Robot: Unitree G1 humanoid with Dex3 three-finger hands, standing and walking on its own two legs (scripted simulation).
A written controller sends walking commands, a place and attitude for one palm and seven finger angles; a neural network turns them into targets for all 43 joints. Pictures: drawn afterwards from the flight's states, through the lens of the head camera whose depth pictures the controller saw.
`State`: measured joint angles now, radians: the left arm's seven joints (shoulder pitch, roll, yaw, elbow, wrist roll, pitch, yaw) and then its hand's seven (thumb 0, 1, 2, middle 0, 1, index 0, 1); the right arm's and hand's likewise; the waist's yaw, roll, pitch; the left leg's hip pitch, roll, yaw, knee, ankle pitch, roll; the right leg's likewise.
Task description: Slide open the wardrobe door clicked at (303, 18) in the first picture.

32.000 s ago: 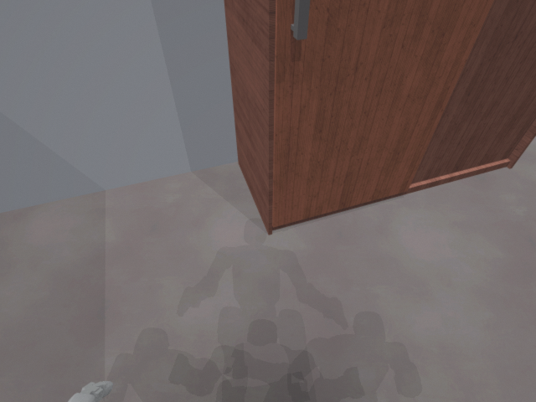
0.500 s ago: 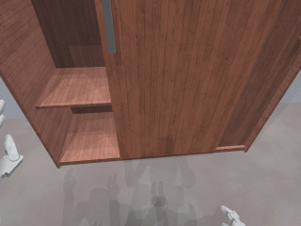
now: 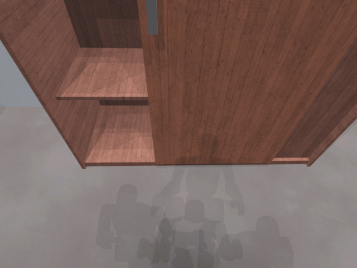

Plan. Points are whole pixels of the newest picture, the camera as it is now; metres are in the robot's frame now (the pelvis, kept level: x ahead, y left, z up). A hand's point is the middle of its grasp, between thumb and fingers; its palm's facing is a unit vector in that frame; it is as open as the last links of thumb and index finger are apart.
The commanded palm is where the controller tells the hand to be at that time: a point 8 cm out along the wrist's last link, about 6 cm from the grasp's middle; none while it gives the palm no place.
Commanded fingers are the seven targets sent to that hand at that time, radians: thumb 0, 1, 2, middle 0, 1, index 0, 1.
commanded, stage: let the arm hang, fingers relaxed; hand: left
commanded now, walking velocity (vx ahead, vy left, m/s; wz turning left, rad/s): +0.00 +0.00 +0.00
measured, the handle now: out of the picture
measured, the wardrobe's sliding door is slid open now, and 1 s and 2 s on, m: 0.45 0.45 0.45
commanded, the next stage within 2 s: look to check the result in 0.80 s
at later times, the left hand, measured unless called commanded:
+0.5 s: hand out of the picture +0.05 +0.24 -0.15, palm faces -0.06 -0.97 -0.24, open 7.4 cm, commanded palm none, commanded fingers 0.00 0.90 0.90 -0.20 -0.30 -0.20 -0.30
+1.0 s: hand out of the picture +0.04 +0.23 -0.16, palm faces -0.08 -0.98 -0.19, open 7.4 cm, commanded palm none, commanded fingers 0.00 0.90 0.90 -0.20 -0.30 -0.20 -0.30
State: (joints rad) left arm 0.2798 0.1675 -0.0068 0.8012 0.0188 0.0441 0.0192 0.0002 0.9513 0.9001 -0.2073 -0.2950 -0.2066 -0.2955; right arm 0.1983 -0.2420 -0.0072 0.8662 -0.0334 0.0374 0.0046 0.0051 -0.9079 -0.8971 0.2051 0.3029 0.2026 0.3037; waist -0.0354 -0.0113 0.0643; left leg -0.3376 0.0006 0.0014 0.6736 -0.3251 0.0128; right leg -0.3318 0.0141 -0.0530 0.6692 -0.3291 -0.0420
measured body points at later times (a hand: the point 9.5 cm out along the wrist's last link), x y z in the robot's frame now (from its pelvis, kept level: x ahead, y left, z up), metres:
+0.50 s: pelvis +0.01 +0.04 +0.02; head +0.03 +0.04 +0.47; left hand +0.05 +0.29 -0.13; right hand +0.03 -0.19 -0.14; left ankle +0.02 +0.12 -0.72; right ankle +0.02 -0.09 -0.72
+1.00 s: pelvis +0.02 +0.05 +0.02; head +0.05 +0.06 +0.47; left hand +0.04 +0.28 -0.14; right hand +0.03 -0.18 -0.14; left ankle +0.02 +0.12 -0.72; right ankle +0.02 -0.09 -0.72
